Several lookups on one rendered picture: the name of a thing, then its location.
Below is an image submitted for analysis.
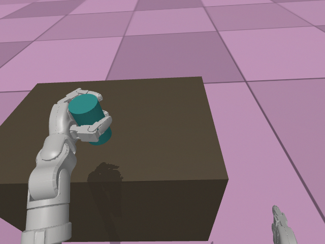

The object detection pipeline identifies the right robot hand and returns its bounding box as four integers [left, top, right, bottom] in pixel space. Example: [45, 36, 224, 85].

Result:
[272, 205, 298, 244]

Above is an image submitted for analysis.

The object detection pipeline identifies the left robot hand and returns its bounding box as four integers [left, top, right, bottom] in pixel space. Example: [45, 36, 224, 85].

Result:
[49, 88, 112, 144]

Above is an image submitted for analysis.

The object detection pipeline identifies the can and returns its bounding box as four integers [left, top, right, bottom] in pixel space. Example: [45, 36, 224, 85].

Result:
[68, 94, 112, 145]

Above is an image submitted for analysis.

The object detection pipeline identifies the left robot arm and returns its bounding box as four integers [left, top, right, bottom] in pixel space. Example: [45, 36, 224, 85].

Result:
[21, 134, 77, 244]

